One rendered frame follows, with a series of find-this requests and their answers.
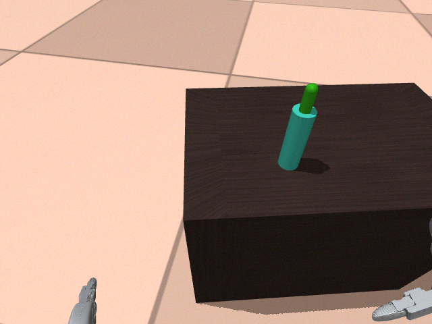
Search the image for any left robot hand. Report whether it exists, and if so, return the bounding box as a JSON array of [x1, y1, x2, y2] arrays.
[[68, 277, 97, 324]]

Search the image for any bottle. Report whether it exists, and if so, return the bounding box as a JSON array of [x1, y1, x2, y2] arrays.
[[278, 83, 318, 171]]

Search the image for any right robot hand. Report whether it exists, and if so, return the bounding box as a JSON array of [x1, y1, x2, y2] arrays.
[[372, 218, 432, 321]]

